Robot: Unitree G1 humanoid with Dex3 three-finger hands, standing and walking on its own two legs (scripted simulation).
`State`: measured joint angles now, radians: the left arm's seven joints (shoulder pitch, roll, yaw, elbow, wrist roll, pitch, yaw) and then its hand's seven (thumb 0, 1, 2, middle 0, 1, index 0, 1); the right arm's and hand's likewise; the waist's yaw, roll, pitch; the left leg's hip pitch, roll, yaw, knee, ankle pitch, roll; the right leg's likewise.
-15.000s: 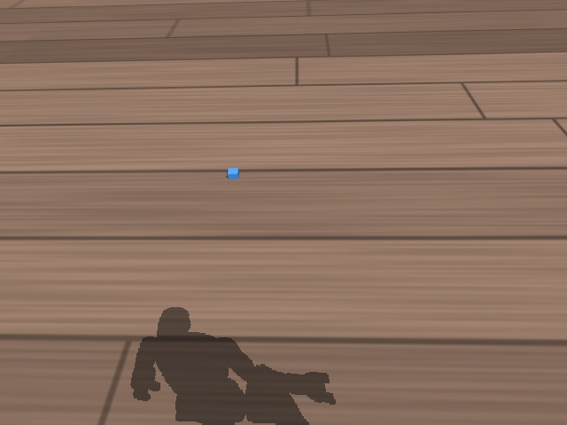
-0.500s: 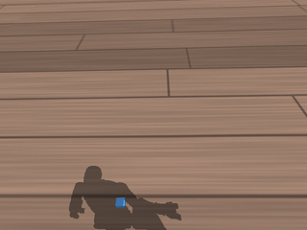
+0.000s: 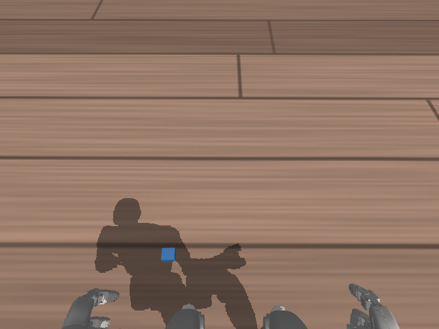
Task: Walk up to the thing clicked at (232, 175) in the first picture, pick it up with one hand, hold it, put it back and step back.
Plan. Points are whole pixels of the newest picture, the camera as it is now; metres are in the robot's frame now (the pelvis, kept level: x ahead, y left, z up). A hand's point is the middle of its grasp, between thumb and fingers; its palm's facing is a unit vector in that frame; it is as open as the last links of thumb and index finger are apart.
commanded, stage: rise first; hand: left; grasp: from above
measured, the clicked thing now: (168, 254) +0.42 +0.26 -0.70
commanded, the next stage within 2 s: none
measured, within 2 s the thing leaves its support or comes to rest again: neither
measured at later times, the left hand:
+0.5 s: hand (116, 320) +0.16 +0.28 -0.27, palm faces -0.37 -0.69 -0.62, open 11.5 cm
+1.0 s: hand (135, 283) +0.27 +0.31 -0.46, palm faces -0.49 -0.24 -0.84, open 11.3 cm
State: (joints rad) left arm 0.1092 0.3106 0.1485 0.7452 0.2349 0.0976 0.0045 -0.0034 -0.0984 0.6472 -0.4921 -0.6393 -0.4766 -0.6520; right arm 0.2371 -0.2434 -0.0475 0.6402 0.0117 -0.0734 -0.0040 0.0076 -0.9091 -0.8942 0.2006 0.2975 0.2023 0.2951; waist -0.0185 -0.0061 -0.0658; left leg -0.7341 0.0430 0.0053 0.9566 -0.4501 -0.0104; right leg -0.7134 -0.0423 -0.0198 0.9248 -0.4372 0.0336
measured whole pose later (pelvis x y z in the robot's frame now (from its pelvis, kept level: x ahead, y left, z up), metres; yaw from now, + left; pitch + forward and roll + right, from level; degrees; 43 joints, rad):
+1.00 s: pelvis -0.09 +0.00 -0.32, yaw -3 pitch +33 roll -5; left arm -0.48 0.62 0.17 0.95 0.97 -0.28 0.16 0.00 -0.10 0.65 -0.48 -0.66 -0.48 -0.66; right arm 0.11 -0.28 -0.06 0.74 -0.05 -0.08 0.08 0.01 -0.93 -0.90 0.20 0.30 0.20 0.29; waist -0.03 0.01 -0.10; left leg -2.09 0.04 -0.10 2.17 -0.67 -0.02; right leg -2.04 -0.03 -0.03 2.12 -0.66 0.03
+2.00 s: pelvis -0.08 +0.00 -0.40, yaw -5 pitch +32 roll -7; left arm -0.79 0.75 0.18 1.39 1.31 -0.35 0.43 0.00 -0.16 0.70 -0.40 -0.67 -0.40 -0.67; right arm 0.08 -0.26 -0.01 0.80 -0.19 -0.03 0.14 0.00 -0.90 -0.89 0.20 0.30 0.20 0.29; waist -0.15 -0.03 -0.06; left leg -2.32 0.01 -0.15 2.45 -0.70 -0.02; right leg -2.25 -0.02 -0.04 2.37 -0.69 0.05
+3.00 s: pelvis -0.08 +0.00 -0.40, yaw -8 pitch +34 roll -9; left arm -0.98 0.81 0.14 1.48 1.24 -0.18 0.34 0.00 -0.45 0.93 -0.16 -0.95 -0.16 -0.95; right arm 0.17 -0.29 0.11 0.73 -0.17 -0.02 0.15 0.00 -0.91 -0.89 0.20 0.30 0.20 0.30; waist -0.29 0.01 0.02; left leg -2.34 0.02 -0.17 2.46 -0.71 -0.02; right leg -2.27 0.00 -0.06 2.36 -0.68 0.06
